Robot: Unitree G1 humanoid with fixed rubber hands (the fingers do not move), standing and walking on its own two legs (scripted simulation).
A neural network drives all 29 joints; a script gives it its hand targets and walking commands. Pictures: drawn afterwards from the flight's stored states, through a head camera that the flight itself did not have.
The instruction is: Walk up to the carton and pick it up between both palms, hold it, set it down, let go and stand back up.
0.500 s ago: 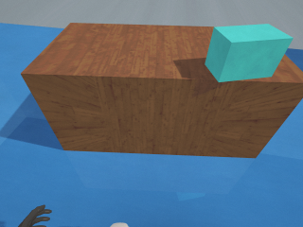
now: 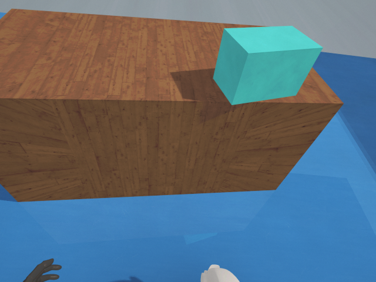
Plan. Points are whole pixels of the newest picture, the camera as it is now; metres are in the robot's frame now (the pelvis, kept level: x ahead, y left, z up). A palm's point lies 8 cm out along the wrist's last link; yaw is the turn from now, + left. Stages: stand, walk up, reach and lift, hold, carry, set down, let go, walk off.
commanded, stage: walk up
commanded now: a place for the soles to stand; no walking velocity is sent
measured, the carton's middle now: (262, 64) +0.83 -0.27 +0.06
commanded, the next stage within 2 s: none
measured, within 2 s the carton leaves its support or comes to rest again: neither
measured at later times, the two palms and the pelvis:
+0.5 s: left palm (50, 269) +0.19 +0.28 -0.08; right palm (375, 263) +0.19 -0.41 -0.04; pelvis +0.09 -0.06 +0.00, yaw +2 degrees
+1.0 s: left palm (105, 247) +0.23 +0.18 -0.07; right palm out of the picture +0.31 -0.51 -0.06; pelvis +0.17 -0.18 +0.00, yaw +4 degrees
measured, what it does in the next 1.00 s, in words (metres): steps to the right: right foot, then left foot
